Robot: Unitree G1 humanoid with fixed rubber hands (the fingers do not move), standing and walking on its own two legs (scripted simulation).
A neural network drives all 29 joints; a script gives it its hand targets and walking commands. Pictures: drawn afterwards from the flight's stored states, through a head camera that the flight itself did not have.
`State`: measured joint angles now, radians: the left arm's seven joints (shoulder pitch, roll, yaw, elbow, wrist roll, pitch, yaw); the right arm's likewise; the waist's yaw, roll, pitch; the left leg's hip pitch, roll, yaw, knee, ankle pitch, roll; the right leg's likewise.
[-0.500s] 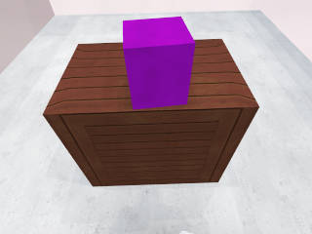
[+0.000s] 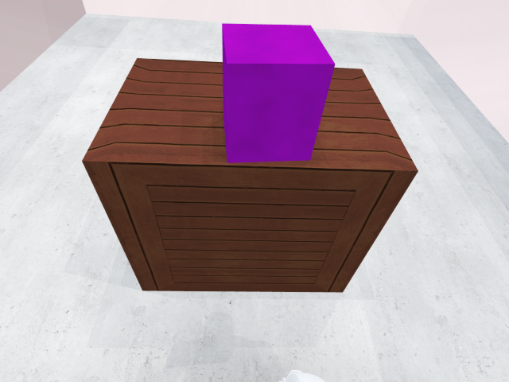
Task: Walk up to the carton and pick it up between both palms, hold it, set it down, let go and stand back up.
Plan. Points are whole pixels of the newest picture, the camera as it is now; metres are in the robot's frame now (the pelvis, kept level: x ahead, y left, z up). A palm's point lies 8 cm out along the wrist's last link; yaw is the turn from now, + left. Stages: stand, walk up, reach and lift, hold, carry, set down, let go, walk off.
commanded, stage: walk up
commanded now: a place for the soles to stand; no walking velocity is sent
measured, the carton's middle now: (268, 95) +0.73 -0.04 +0.08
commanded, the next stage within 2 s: none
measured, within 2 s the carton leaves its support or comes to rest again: neither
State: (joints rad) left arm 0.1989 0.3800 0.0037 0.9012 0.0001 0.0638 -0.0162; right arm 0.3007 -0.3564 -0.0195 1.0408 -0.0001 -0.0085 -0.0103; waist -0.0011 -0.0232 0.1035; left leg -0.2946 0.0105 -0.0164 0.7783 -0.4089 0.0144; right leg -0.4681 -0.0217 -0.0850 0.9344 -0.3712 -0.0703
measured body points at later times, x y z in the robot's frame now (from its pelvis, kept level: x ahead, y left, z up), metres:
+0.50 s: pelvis +0.02 -0.01 +0.00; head +0.04 +0.00 +0.45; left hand +0.11 +0.29 -0.13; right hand +0.09 -0.31 -0.12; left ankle +0.07 +0.11 -0.71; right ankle +0.00 -0.11 -0.70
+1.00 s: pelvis +0.05 -0.02 +0.01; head +0.09 -0.02 +0.45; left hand +0.13 +0.29 -0.11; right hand +0.14 -0.31 -0.12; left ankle +0.06 +0.11 -0.71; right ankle +0.02 -0.12 -0.71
